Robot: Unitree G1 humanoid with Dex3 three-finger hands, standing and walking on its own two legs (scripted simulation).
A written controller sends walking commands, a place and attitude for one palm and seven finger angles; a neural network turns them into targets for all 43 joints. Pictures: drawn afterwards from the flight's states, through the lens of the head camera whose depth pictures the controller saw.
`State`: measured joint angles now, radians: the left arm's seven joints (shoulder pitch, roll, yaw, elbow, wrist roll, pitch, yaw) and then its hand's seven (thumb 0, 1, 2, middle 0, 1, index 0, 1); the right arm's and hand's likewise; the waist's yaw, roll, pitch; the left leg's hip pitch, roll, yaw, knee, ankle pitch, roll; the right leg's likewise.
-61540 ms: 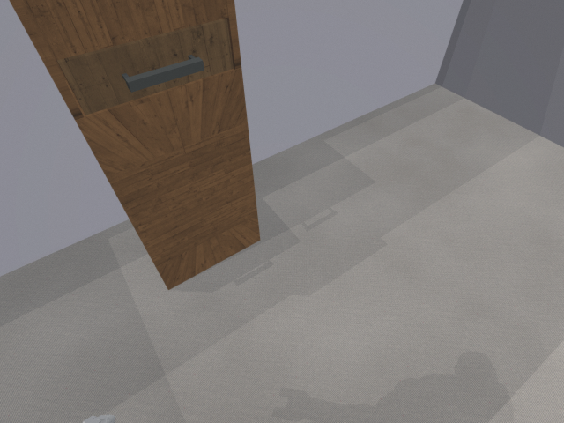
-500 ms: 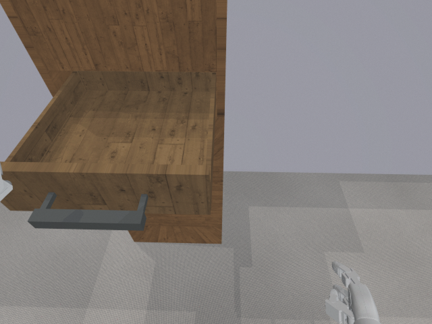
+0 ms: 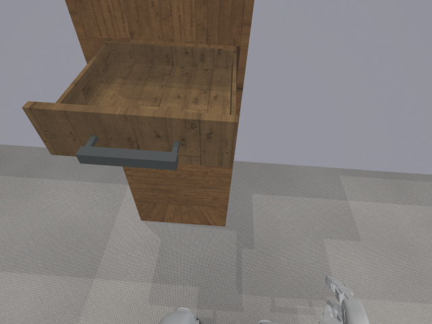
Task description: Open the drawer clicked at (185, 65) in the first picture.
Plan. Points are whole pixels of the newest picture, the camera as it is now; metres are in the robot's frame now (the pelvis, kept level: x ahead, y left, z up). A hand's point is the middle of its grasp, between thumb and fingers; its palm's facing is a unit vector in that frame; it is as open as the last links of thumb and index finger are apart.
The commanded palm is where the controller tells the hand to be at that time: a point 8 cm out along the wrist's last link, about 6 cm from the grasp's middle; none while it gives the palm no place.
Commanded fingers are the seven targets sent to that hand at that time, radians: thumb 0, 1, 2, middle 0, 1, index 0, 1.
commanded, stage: step back with the hand held close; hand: left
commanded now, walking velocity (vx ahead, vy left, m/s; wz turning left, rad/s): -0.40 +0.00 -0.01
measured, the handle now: (131, 150) +0.39 +0.19 +0.12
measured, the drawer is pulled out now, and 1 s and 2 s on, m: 0.30 0.30 0.30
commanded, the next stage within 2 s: stop stepping back and stand still in 0.16 s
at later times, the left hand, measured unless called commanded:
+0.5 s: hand out of the picture +0.08 +0.26 +0.31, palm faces +0.55 -0.75 -0.36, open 7.4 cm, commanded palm +0.01 +0.29 +0.31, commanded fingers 0.00 0.90 0.90 -0.20 -0.30 -0.20 -0.30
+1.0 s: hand out of the picture +0.03 +0.26 +0.30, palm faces +0.56 -0.76 -0.34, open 7.4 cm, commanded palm -0.04 +0.30 +0.31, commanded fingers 0.00 0.90 0.90 -0.20 -0.30 -0.20 -0.30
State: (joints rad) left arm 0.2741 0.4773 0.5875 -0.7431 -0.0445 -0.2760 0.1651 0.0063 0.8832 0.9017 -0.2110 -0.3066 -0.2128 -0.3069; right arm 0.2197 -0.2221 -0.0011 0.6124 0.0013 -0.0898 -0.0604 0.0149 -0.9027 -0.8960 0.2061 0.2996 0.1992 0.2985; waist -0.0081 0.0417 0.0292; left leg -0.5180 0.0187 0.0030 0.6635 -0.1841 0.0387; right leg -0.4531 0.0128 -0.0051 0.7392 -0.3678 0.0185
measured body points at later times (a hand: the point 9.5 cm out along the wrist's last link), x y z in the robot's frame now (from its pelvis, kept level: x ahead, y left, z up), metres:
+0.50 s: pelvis -0.13 +0.02 +0.02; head -0.12 +0.04 +0.47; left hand +0.04 +0.30 +0.33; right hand +0.04 -0.23 -0.05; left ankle -0.05 +0.10 -0.71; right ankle -0.14 -0.11 -0.70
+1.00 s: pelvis -0.17 +0.02 +0.01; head -0.19 +0.02 +0.46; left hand -0.01 +0.30 +0.32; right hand -0.05 -0.24 -0.08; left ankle -0.13 +0.15 -0.72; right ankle -0.21 -0.07 -0.71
